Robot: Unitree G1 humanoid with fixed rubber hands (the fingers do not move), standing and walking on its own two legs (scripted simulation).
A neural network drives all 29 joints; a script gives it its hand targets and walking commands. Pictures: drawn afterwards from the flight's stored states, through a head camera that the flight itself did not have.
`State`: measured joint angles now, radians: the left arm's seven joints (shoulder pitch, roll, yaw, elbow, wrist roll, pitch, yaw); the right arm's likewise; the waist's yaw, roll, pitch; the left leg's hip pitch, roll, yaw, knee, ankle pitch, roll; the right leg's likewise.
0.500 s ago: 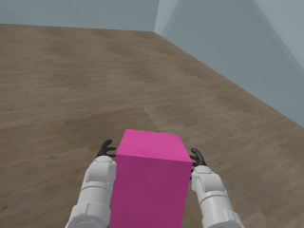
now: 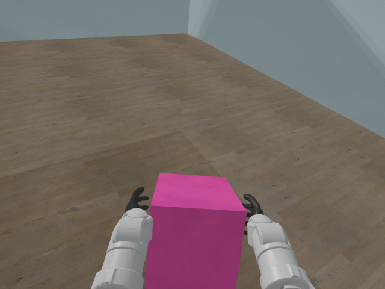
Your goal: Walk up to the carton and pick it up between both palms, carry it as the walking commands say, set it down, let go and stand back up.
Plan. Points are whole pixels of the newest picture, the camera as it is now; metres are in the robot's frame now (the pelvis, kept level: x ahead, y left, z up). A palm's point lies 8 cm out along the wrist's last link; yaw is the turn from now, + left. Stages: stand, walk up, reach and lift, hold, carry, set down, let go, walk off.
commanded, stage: set down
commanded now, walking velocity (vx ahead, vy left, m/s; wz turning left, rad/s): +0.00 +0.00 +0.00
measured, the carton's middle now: (191, 232) +0.33 +0.02 -0.09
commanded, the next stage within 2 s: none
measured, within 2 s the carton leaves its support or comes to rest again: neither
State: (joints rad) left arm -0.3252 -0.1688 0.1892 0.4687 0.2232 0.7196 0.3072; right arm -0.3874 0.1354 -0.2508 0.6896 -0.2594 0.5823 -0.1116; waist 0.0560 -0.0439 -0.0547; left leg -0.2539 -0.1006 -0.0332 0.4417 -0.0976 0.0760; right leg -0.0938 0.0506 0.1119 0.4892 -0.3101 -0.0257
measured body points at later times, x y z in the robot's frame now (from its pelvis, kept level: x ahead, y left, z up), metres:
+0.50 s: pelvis +0.03 -0.06 -0.01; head +0.04 -0.01 +0.44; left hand +0.32 +0.13 -0.05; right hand +0.34 -0.17 -0.03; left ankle +0.09 +0.06 -0.74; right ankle -0.02 -0.14 -0.74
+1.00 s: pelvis -0.01 -0.07 -0.05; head +0.17 -0.03 +0.36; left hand +0.33 +0.14 -0.17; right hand +0.34 -0.15 -0.15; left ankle +0.09 +0.06 -0.74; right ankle -0.02 -0.14 -0.74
